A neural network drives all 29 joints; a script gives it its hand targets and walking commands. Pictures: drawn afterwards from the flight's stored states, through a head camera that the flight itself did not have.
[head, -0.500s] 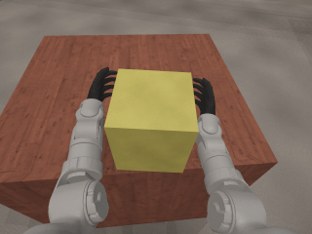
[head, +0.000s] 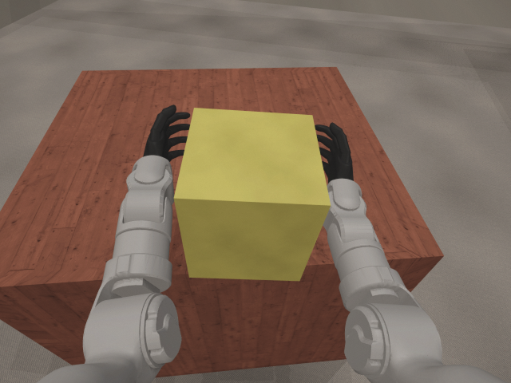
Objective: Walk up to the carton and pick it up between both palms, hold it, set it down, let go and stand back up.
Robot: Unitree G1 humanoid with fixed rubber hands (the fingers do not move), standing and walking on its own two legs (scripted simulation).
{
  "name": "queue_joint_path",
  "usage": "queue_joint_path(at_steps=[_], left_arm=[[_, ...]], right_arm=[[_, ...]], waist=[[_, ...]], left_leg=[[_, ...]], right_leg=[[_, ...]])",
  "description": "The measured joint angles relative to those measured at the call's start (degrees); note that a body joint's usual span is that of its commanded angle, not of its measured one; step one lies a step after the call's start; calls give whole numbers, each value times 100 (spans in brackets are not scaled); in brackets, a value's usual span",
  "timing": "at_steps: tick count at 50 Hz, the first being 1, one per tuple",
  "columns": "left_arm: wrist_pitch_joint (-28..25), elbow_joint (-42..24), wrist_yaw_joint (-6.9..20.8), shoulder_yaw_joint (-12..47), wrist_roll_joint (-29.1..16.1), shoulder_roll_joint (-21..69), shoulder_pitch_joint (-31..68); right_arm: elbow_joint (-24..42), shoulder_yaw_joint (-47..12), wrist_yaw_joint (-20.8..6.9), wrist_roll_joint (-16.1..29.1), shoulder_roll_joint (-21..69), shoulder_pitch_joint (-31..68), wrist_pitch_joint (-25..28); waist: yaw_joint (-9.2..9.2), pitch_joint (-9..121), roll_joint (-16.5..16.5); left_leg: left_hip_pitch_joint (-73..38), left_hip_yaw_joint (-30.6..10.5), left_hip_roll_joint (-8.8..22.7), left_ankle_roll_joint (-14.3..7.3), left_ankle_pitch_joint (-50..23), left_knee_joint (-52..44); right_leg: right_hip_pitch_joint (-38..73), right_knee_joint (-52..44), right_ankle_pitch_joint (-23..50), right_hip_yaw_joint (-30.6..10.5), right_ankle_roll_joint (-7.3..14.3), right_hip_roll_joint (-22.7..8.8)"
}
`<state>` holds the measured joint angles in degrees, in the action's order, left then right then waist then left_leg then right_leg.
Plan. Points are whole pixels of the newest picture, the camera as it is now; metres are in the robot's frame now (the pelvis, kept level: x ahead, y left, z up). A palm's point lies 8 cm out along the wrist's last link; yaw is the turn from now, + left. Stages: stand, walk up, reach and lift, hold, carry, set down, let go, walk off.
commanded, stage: reach and lift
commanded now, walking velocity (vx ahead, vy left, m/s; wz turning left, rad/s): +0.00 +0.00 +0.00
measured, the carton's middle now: (249, 198) +0.38 -0.01 +0.09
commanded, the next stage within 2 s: hold in 1.54 s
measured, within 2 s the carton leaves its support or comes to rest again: neither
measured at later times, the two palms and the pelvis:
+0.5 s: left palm (142, 135) +0.40 +0.14 +0.20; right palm (334, 154) +0.39 -0.14 +0.17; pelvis +0.00 +0.00 +0.00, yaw +0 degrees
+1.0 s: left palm (132, 131) +0.39 +0.14 +0.22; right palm (335, 145) +0.39 -0.14 +0.19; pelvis +0.00 +0.00 +0.00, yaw +0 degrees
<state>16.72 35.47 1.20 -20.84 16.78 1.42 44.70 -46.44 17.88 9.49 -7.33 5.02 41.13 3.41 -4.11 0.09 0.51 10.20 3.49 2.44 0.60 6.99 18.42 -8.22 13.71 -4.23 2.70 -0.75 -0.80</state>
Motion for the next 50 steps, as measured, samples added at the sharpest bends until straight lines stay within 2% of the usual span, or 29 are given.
queue_joint_path(at_steps=[7,28,34,50], left_arm=[[323,-179,-48,0,81,0,153],[1446,-1444,-11,29,118,16,153],[1696,-1495,66,31,313,17,154],[2020,-1788,30,31,351,18,155]], right_arm=[[3,-21,-39,84,-67,197,-226],[404,-714,90,840,-246,356,-764],[411,-730,63,846,-255,394,-1024],[412,-778,-16,882,-299,579,-1251]], waist=[[21,0,0],[21,4,0],[21,1,0],[21,1,0]], left_leg=[[-3,0,0,-15,-9,0],[-199,0,0,-15,0,-2],[-295,0,0,-15,-2,-2],[-323,-8,1,-15,-5,-3]], right_leg=[[0,7,3,1,0,0],[189,21,-17,3,0,0],[278,34,-20,3,0,0],[279,102,-62,12,0,-1]])
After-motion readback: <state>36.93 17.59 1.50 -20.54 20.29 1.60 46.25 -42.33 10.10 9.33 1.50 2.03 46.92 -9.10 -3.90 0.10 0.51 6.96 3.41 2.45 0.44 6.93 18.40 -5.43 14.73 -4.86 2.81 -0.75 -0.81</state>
